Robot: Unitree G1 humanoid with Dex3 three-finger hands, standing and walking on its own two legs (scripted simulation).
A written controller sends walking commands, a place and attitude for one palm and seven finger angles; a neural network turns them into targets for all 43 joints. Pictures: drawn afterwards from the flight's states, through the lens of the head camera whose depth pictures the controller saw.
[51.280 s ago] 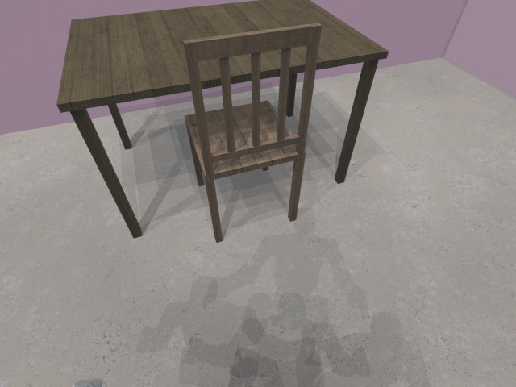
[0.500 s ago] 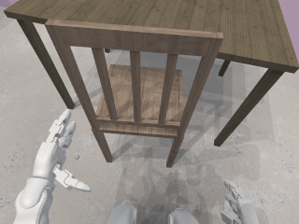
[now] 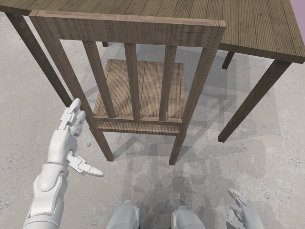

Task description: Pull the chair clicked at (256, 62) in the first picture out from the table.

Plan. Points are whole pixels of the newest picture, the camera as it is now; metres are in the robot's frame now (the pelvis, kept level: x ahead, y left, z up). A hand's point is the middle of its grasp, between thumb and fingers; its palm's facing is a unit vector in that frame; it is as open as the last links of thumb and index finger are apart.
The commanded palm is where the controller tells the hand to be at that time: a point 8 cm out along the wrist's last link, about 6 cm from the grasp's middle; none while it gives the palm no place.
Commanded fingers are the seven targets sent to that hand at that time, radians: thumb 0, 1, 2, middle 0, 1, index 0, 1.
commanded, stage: aim the fingers beside a spindle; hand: left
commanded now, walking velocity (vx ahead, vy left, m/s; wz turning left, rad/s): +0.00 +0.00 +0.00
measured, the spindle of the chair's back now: (134, 89) +0.51 +0.08 +0.02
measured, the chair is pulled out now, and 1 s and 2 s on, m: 0.12 0.12 0.12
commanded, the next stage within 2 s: push the fingers through the gap in 1.10 s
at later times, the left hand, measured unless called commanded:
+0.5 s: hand (98, 133) +0.35 +0.16 +0.01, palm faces -0.04 -1.00 -0.04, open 16.9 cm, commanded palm +0.34 +0.22 +0.01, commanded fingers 0.00 -0.50 0.30 -0.06 -0.08 -0.06 -0.08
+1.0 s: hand (98, 132) +0.36 +0.17 +0.01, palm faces -0.04 -1.00 -0.04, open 16.9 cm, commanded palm +0.34 +0.21 +0.01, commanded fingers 0.00 -0.50 0.30 -0.06 -0.08 -0.06 -0.08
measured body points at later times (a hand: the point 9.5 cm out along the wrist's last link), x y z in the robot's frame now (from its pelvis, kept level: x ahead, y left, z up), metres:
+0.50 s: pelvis -0.01 +0.00 -0.02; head +0.09 +0.01 +0.42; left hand +0.35 +0.22 +0.02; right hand +0.14 -0.25 -0.12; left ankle +0.03 +0.09 -0.64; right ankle +0.02 -0.10 -0.64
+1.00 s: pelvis -0.01 +0.01 -0.02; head +0.10 +0.02 +0.42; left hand +0.36 +0.22 +0.01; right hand +0.14 -0.24 -0.12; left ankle +0.03 +0.09 -0.64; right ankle +0.02 -0.10 -0.64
